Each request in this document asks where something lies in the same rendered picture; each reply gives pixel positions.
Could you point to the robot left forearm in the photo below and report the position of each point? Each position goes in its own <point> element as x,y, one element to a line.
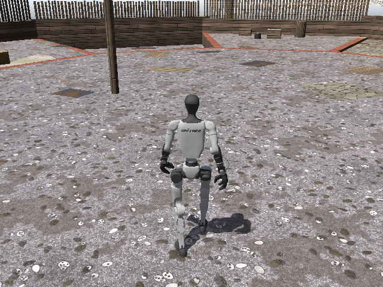
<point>164,155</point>

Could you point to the robot right hand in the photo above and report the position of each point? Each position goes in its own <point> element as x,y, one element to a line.
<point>224,181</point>

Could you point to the left robot foot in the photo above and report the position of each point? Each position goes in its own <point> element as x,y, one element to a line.
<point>182,252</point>

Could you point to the robot right upper arm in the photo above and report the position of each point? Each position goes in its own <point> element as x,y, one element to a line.
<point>210,126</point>

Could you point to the robot left upper arm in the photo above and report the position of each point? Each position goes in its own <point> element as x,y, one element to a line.
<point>173,125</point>

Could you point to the robot right forearm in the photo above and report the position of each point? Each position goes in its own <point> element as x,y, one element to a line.
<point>219,162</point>

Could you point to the robot left hand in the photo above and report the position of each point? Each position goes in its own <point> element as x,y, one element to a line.
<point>168,164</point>

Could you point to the right robot shin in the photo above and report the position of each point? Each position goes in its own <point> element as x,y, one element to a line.
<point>204,207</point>

